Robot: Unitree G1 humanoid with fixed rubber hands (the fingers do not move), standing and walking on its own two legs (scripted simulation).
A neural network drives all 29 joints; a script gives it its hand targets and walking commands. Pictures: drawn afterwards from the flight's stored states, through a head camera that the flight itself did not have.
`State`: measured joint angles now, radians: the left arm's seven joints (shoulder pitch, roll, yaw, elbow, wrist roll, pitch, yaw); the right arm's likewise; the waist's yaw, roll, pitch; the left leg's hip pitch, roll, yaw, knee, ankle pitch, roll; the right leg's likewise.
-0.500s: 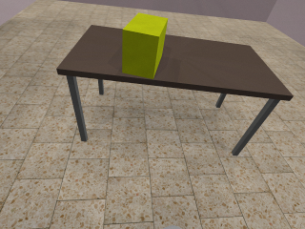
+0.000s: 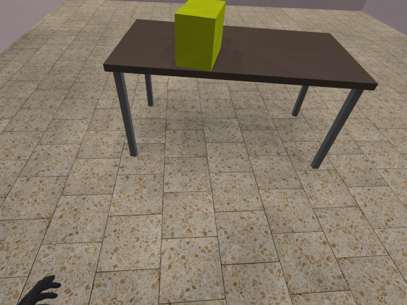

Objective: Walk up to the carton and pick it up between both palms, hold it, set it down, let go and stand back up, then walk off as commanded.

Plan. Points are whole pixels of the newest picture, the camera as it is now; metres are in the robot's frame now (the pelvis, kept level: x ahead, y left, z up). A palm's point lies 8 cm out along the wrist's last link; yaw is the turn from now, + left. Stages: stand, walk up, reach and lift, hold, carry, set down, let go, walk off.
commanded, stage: walk off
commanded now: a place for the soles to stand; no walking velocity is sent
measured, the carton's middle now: (201, 33) +1.36 -0.03 +0.03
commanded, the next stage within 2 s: none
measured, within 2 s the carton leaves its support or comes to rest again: neither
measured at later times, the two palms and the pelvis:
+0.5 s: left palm out of the picture +0.08 +0.34 -0.07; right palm out of the picture -0.09 -0.35 -0.06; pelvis -0.05 +0.00 +0.01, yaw +1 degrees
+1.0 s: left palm out of the picture +0.10 +0.26 -0.08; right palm (401, 294) +0.18 -0.43 -0.09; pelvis +0.10 -0.09 +0.00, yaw +0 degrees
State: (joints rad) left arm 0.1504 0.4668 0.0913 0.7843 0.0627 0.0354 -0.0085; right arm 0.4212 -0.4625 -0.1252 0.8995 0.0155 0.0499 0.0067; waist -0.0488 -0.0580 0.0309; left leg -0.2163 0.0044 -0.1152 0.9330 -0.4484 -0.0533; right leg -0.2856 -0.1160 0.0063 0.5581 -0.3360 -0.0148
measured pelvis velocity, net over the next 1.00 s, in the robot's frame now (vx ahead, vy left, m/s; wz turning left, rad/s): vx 0.10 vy -0.09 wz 0.00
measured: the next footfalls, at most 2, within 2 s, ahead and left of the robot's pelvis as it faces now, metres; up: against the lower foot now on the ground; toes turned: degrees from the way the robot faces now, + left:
left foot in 0.04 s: -0.05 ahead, +0.15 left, +0.00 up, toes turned -1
right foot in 0.58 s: +0.11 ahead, -0.17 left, +0.00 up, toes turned -3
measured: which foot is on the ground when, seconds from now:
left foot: up 0.00-0.02, down 0.04-0.60, up 0.62-1.00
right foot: down 0.00-0.04, up 0.06-0.56, down 0.58-1.00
